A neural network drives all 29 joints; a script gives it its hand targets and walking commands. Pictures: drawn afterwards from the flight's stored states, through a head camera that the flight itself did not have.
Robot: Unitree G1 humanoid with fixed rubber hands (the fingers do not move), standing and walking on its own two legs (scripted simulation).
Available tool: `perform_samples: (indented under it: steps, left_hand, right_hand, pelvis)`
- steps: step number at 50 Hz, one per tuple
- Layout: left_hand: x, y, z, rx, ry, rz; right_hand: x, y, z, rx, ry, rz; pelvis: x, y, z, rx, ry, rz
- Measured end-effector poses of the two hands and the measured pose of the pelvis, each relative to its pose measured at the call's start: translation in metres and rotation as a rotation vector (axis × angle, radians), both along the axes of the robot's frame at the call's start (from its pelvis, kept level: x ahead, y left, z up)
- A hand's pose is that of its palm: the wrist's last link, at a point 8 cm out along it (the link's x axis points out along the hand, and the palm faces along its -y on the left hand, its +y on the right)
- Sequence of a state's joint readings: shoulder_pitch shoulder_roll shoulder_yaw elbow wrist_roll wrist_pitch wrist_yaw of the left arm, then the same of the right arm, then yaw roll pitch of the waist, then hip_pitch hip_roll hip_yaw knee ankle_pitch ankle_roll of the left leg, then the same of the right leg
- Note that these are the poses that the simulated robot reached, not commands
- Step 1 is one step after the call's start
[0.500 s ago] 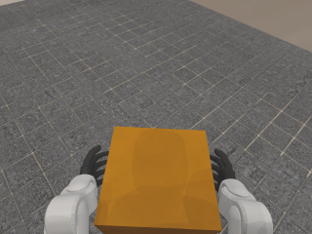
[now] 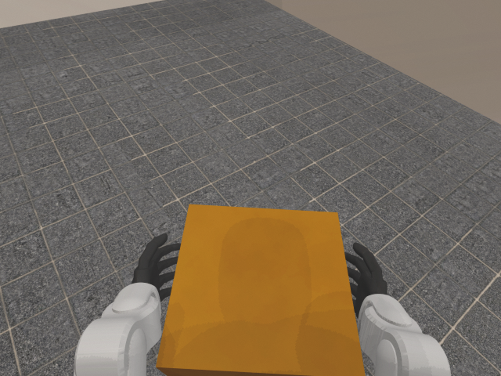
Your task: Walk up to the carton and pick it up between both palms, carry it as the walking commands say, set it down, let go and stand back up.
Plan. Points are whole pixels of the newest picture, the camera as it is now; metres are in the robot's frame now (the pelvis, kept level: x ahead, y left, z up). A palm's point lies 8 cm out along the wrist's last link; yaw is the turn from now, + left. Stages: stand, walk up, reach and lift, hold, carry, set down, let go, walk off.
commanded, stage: carry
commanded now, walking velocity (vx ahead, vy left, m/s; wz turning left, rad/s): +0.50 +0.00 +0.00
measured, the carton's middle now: (256, 308) +0.24 +0.00 +0.00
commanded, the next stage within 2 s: none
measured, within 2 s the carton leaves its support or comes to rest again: neither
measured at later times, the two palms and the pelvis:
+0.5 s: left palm (173, 128) +0.57 +0.19 +0.06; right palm (317, 136) +0.56 -0.11 +0.08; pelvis +0.32 +0.05 +0.01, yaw -4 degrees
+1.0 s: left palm (205, 96) +0.66 +0.14 +0.09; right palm (339, 112) +0.65 -0.16 +0.08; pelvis +0.43 +0.00 +0.01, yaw -2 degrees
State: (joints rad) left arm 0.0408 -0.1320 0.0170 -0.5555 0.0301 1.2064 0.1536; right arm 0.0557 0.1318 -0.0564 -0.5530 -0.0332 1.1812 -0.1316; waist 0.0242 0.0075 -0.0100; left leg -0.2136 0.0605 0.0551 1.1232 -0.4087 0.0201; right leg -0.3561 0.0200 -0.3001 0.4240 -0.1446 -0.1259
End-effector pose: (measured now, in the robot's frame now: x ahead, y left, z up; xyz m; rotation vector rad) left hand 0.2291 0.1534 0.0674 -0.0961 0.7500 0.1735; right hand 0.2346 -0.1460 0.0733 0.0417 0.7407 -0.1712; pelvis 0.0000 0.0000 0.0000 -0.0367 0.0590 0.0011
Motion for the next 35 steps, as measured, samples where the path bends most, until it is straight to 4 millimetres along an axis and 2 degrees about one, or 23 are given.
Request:
perform_samples:
  steps: [6,13,18,20,23,27,31,35]
  left_hand:
    - [0.079,-0.004,0.016,0.02,0.008,0.004]
    - [0.193,0.004,0.037,0.041,-0.086,-0.033]
    - [0.281,0.021,0.026,0.03,-0.134,-0.083]
    - [0.311,0.029,0.018,0.012,-0.103,-0.086]
    - [0.336,0.036,0.004,-0.024,-0.012,-0.076]
    - [0.352,0.043,-0.006,-0.047,0.046,-0.063]
    - [0.367,0.048,0.0,-0.068,0.012,-0.027]
    - [0.385,0.05,0.018,-0.072,-0.065,0.006]
  right_hand:
    - [0.082,-0.004,0.01,0.027,0.002,0.001]
    - [0.184,0.004,0.024,0.046,-0.089,-0.036]
    - [0.26,0.021,0.021,0.028,-0.137,-0.081]
    - [0.286,0.029,0.015,-0.001,-0.102,-0.075]
    - [0.314,0.037,0.01,-0.031,-0.014,-0.065]
    - [0.336,0.044,0.01,-0.045,0.045,-0.061]
    - [0.359,0.049,0.02,-0.06,0.01,-0.031]
    - [0.385,0.051,0.038,-0.065,-0.067,0.003]
  pelvis:
    - [0.083,-0.001,0.017,0.059,-0.01,-0.013]
    - [0.187,0.018,0.016,0.083,-0.01,-0.036]
    - [0.27,0.043,-0.005,0.026,-0.009,-0.064]
    - [0.289,0.048,-0.006,0.014,0.009,-0.058]
    - [0.307,0.052,0.005,0.001,0.021,-0.068]
    - [0.33,0.055,0.015,-0.021,0.033,-0.053]
    - [0.352,0.053,0.02,-0.024,0.027,-0.038]
    - [0.375,0.047,0.021,-0.019,0.026,-0.028]
